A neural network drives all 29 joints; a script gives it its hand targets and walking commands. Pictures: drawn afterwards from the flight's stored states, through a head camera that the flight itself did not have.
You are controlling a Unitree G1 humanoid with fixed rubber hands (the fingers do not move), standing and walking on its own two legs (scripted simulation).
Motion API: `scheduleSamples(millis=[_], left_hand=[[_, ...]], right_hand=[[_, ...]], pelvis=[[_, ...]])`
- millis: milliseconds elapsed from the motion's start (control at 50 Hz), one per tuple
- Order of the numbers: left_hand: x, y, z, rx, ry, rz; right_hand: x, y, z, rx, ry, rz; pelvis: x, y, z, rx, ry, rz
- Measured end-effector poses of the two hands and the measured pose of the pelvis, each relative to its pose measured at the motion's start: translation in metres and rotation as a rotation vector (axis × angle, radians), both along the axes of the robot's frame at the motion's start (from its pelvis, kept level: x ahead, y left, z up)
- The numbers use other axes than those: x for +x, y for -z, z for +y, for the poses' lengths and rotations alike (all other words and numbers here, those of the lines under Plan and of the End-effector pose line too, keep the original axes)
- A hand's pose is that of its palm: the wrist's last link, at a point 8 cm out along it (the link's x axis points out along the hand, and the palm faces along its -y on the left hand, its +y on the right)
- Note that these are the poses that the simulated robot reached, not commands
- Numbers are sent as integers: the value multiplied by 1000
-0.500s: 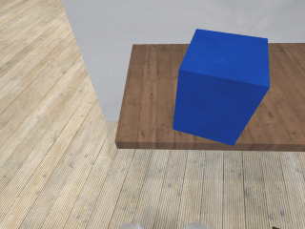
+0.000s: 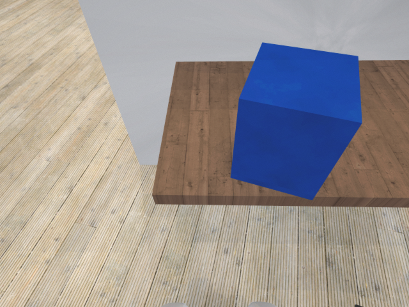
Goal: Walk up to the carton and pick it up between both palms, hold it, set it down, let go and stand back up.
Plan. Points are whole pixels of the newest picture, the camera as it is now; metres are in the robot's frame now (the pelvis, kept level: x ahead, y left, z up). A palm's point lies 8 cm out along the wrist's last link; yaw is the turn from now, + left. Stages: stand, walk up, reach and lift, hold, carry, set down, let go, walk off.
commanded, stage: walk up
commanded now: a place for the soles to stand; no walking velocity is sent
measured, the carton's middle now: (287, 123) +0.49 -0.17 +0.07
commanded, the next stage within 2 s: none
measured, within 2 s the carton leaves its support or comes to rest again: neither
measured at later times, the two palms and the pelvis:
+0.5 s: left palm out of the picture +0.08 +0.25 -0.12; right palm out of the picture +0.05 -0.37 -0.08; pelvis -0.01 -0.05 -0.01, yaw -1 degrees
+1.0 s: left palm out of the picture +0.12 +0.08 -0.10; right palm out of the picture +0.02 -0.55 -0.07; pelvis +0.01 -0.21 +0.01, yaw -9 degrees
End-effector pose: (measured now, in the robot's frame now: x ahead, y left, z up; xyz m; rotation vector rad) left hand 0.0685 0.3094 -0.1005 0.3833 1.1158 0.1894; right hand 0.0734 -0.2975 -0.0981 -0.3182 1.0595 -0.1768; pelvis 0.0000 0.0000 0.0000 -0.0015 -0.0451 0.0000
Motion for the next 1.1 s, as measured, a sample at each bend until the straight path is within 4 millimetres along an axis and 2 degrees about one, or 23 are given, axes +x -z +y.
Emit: scheduleSamples(millis=[260, 340, 420, 500, 580, 640, 700, 780, 880, 1000, 1100], left_hand=[[2, 0, 2, 0, 2, -17], [4, 2, -4, -18, 14, 14], [10, 6, -23, -42, 31, 38], [13, 16, -55, -71, 59, 43], [15, 24, -94, -86, 97, 59], [15, 31, -124, -77, 118, 64], [7, 36, -151, -78, 125, 82], [6, 21, -176, -69, 134, 118], [27, 3, -204, -62, 178, 100], [54, -4, -228, -61, 196, 60], [73, -6, -239, -49, 192, 39]], right_hand=[[0, 0, 5, 5, 7, -8], [-1, -3, -4, -23, 12, -36], [-10, -10, -33, -100, 30, -43], [-19, -16, -74, -163, 32, -34], [-35, -14, -124, -208, 43, -11], [-45, -3, -167, -231, 59, 7], [-56, 2, -195, -241, 95, 37], [-66, -7, -213, -215, 139, 70], [-70, -23, -232, -203, 178, 95], [-53, -33, -253, -205, 186, 79], [-39, -35, -259, -196, 195, 57]], pelvis=[[-1, 0, 2, -3, 2, -3], [-4, 1, -4, 3, 2, -8], [-7, 3, -21, 18, 10, -12], [-11, 8, -46, 44, 19, -18], [-17, 15, -80, 66, 42, -24], [-21, 27, -111, 69, 65, -27], [-21, 30, -137, 62, 80, -49], [-17, 14, -163, 41, 105, -40], [-9, -4, -187, 20, 140, 3], [8, -11, -208, 16, 151, 50], [21, -13, -219, 10, 155, 58]])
